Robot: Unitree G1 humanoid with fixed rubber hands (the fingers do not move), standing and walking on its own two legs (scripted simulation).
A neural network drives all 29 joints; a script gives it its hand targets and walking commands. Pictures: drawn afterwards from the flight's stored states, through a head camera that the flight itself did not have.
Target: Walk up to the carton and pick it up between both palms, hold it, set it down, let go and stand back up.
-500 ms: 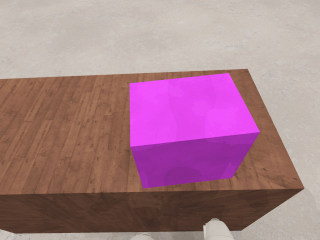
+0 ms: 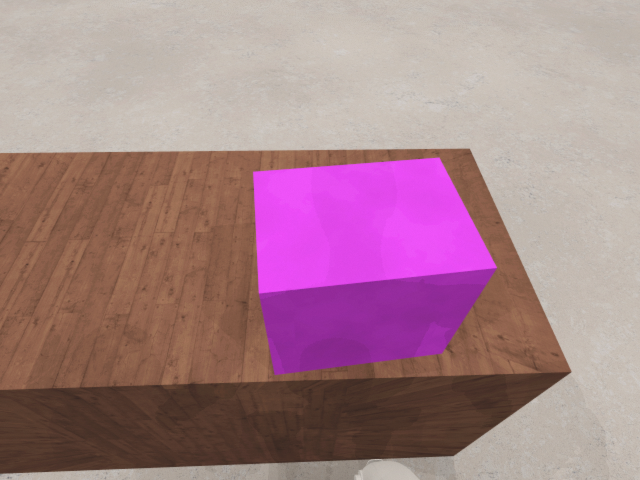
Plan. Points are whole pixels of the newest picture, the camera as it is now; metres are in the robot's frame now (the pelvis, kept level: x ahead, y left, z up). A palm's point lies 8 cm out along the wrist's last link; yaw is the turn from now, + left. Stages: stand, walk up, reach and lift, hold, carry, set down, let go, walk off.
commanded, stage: walk up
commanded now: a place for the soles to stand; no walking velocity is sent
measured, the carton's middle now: (354, 269) +0.41 -0.05 +0.00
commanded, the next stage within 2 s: none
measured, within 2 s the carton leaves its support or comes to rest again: neither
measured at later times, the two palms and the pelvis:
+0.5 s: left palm out of the picture +0.11 +0.19 -0.07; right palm out of the picture +0.02 -0.38 -0.12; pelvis +0.03 -0.09 +0.03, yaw -3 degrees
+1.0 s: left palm out of the picture +0.16 +0.26 -0.10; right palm out of the picture +0.02 -0.31 -0.09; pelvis +0.04 -0.01 +0.02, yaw -2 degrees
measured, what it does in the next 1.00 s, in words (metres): steps on the spot: right foot, then left foot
